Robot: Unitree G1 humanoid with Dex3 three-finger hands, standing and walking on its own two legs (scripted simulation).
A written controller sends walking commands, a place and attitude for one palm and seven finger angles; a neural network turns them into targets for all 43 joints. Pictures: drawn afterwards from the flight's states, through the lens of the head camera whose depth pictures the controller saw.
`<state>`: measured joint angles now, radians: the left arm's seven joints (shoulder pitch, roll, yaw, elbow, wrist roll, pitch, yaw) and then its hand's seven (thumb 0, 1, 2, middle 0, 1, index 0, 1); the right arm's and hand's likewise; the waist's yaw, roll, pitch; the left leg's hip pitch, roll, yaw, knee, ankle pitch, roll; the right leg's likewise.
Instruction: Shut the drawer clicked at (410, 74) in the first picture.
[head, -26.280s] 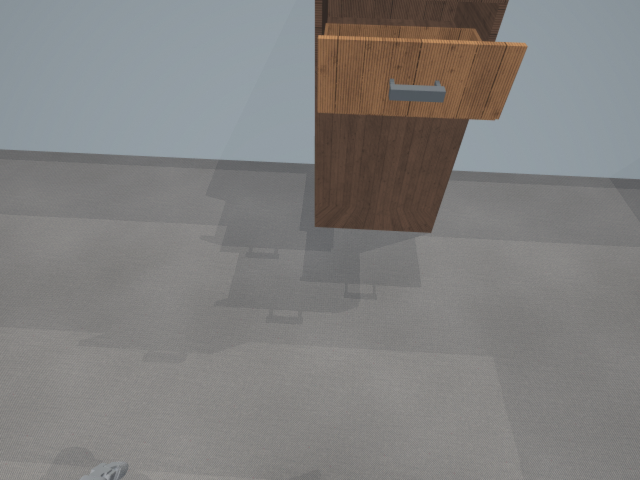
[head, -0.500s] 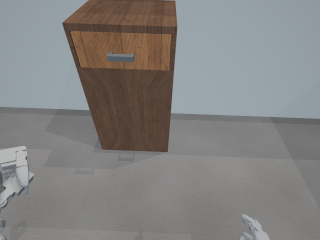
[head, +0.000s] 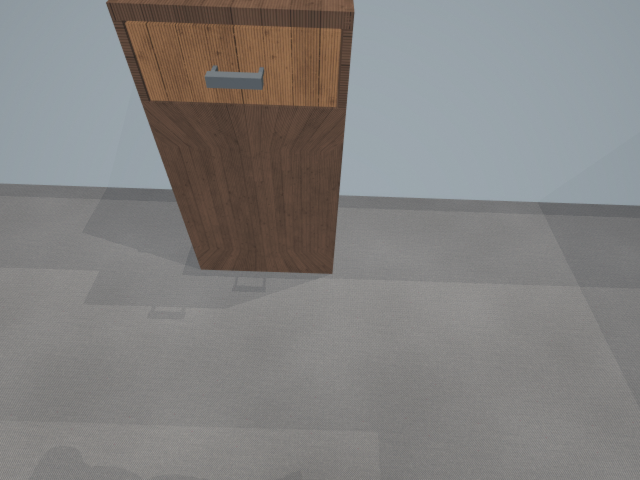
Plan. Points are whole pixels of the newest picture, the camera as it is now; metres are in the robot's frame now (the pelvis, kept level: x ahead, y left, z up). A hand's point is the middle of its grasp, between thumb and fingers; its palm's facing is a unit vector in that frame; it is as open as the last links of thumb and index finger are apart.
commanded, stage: let the arm hang, fingers relaxed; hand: left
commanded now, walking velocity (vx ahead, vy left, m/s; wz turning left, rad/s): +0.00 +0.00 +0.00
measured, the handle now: (236, 75) +0.91 +0.21 +0.05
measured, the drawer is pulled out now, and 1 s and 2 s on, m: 0.00 0.00 0.00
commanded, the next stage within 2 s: look to check the result in 0.82 s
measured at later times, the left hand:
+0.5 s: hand out of the picture -0.01 +0.22 -0.16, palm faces +0.01 -0.96 -0.28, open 7.0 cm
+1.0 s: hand out of the picture +0.07 +0.21 -0.15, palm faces -0.02 -0.96 -0.28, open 7.4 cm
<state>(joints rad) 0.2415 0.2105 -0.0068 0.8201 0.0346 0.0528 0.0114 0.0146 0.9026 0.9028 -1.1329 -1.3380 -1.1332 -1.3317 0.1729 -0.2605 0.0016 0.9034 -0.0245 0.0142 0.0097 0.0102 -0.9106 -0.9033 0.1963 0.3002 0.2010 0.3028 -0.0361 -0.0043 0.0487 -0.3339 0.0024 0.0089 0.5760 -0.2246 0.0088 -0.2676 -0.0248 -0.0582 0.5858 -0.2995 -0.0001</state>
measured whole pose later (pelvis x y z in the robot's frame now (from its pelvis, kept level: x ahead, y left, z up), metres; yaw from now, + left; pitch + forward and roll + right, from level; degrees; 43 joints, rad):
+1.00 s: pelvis +0.01 -0.01 +0.02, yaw +0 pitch -2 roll +0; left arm 0.14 0.26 0.02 1.14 0.01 -0.01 0.01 0.01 0.90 0.90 -0.20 -0.30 -0.20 -0.30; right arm 0.16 -0.26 -0.02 1.13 -0.02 0.01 -0.01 0.01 -0.91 -0.90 0.20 0.30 0.20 0.30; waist -0.02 0.02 0.07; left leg -0.20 0.02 0.01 0.37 -0.14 -0.01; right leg -0.14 0.00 -0.06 0.37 -0.21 -0.01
